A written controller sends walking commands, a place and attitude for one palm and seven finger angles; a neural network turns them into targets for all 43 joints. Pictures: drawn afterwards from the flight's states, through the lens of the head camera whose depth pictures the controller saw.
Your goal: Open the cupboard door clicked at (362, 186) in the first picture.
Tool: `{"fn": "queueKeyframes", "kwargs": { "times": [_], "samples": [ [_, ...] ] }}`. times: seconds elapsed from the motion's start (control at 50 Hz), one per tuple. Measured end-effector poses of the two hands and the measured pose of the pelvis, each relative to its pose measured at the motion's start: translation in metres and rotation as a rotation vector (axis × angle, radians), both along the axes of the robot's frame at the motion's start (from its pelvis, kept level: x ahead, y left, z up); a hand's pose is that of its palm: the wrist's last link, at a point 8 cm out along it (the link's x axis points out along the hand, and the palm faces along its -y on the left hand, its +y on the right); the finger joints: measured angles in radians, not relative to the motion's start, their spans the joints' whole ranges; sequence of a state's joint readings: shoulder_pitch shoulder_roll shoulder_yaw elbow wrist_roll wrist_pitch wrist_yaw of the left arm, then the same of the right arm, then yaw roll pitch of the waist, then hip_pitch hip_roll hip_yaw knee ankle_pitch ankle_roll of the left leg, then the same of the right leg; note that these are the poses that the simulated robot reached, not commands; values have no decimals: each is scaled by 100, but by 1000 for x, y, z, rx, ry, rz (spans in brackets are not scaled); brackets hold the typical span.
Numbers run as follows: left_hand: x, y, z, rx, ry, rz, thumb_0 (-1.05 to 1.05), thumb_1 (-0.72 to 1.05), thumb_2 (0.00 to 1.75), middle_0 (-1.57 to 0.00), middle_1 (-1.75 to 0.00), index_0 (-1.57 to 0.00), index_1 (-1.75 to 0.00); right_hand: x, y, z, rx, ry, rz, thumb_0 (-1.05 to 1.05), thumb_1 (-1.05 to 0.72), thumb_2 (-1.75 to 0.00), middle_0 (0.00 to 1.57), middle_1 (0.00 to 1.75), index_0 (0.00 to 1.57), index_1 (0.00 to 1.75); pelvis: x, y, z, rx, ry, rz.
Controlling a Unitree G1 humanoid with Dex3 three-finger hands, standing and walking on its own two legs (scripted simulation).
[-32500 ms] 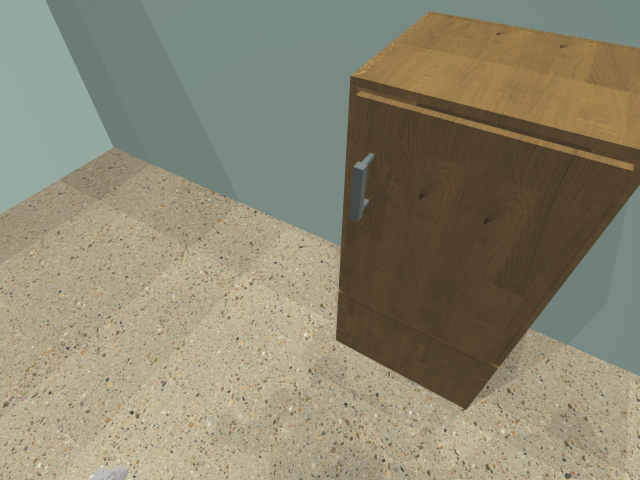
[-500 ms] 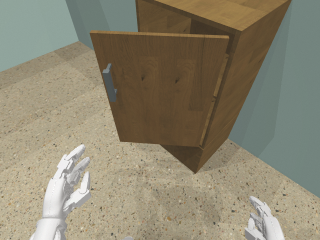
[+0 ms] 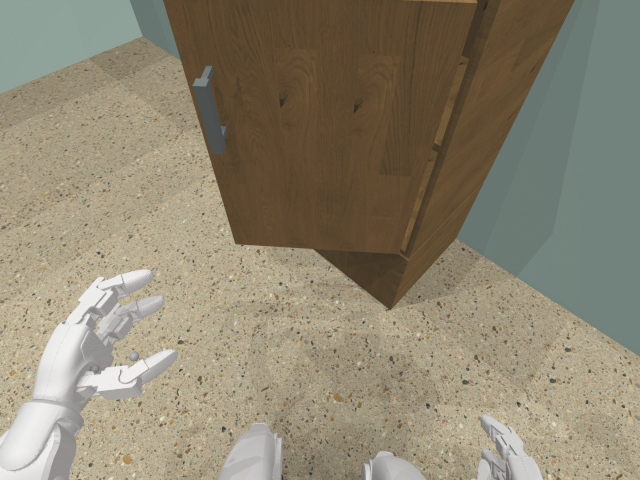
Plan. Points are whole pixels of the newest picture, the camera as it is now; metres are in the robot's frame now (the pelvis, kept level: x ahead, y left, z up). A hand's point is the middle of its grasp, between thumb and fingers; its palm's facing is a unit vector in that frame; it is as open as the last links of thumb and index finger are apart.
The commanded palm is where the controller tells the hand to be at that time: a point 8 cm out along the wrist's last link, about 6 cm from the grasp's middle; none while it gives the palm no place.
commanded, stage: raise the hand with hooked fingers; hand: left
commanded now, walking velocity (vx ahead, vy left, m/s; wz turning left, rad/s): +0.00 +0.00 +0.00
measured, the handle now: (213, 111) +0.65 +0.21 +0.07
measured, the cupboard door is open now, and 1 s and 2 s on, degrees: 39 39 39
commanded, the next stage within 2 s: move the hooked fingers beside the handle in 1.34 s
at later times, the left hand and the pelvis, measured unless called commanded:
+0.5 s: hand (72, 333) +0.26 +0.29 +0.07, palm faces +0.00 -1.00 -0.06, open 13.4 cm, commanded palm +0.24 +0.34 +0.07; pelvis +0.01 +0.04 +0.02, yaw +1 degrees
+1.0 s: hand (62, 298) +0.29 +0.30 +0.08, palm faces -0.04 -1.00 -0.04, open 14.0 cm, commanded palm +0.27 +0.35 +0.09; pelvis +0.01 +0.03 +0.02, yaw +0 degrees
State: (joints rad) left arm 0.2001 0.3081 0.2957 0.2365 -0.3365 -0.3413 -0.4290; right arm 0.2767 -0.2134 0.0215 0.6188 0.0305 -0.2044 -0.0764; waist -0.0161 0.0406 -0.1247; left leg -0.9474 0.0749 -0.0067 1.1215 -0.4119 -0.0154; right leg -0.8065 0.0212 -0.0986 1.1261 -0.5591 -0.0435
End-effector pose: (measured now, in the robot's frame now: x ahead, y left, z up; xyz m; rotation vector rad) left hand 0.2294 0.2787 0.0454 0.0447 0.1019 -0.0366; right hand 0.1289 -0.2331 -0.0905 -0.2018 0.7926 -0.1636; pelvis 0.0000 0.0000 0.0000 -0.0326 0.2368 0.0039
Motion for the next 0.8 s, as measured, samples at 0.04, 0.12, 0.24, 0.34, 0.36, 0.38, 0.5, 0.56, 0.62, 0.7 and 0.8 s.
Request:
{"fn": "queueKeyframes", "kwargs": {
  "times": [0.04, 0.12, 0.24, 0.34, 0.36, 0.38, 0.5, 0.56, 0.62, 0.7, 0.8],
  "samples": [
    [3, 6, 3, 3, -8, 11, 1, 17, 59, -26, -77, -25, -77, -9, -3, 3, -17, 18, -19, 1, -90, -90, 21, 30, 21, 30, 2, 5, 3, 0, 3, -6],
    [6, 16, 6, 9, -40, 17, 1, 8, 55, -26, -83, -26, -83, -16, -9, 10, -59, 33, -37, 1, -90, -90, 21, 30, 21, 30, 4, 15, 5, -2, 10, -11],
    [8, 27, 6, 6, -49, 8, 0, -6, 49, -27, -92, -27, -92, 0, -5, 26, -102, -8, -16, 1, -91, -90, 21, 30, 21, 30, 6, 28, 8, -12, 8, -5],
    [9, 40, 13, 9, -65, 20, 0, -18, 44, -28, -100, -28, -100, 25, 10, 40, -102, -75, 31, 1, -91, -90, 21, 30, 21, 30, 7, 34, 11, -21, -1, 2],
    [9, 43, 15, 10, -70, 24, 0, -20, 43, -28, -101, -28, -101, 29, 14, 42, -98, -88, 42, 1, -91, -90, 21, 30, 21, 30, 7, 35, 12, -23, -4, 4],
    [9, 46, 17, 11, -74, 28, 0, -23, 42, -28, -103, -28, -103, 34, 18, 45, -94, -100, 53, 1, -91, -90, 21, 30, 21, 30, 7, 36, 13, -24, -7, 6],
    [13, 61, 25, 14, -72, 34, 0, -36, 36, -29, -112, -29, -112, 53, 40, 52, -66, -142, 111, 1, -91, -90, 21, 30, 21, 30, 7, 40, 16, -31, -21, 16],
    [16, 67, 27, 11, -63, 34, 0, -42, 34, -30, -115, -30, -115, 55, 45, 53, -57, -141, 125, 1, -90, -90, 21, 30, 21, 30, 7, 40, 18, -32, -25, 18],
    [19, 73, 30, 8, -62, 33, -1, -45, 32, -30, -117, -30, -117, 52, 46, 53, -55, -129, 127, 1, -90, -90, 21, 30, 21, 30, 7, 40, 19, -33, -28, 19],
    [25, 78, 34, 8, -68, 31, -1, -48, 31, -30, -119, -30, -119, 44, 41, 50, -60, -101, 117, 1, -90, -90, 21, 30, 21, 30, 7, 38, 20, -32, -31, 18],
    [33, 82, 38, 5, -69, 24, -1, -49, 30, -30, -120, -30, -120, 29, 28, 47, -77, -58, 88, 1, -90, -90, 21, 30, 21, 30, 7, 35, 21, -30, -31, 14]
  ]
}}
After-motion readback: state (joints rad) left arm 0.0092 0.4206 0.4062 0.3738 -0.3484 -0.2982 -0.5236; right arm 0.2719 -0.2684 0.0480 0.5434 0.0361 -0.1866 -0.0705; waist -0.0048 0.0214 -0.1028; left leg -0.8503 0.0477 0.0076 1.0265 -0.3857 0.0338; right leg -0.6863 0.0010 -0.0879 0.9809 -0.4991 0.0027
